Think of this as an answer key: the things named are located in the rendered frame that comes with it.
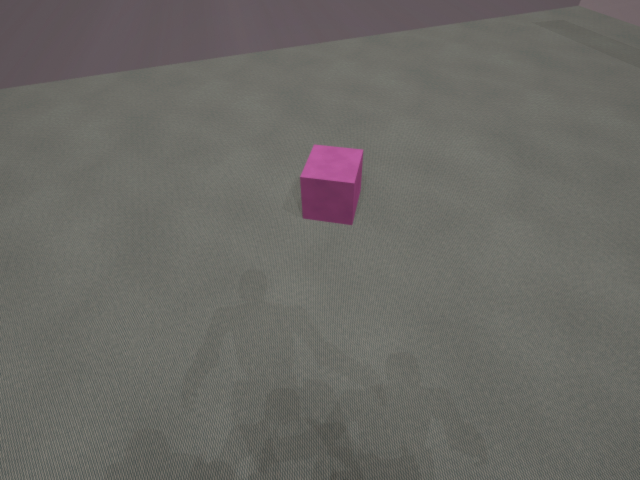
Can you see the carton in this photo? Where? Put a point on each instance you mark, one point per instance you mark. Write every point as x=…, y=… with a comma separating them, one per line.
x=331, y=184

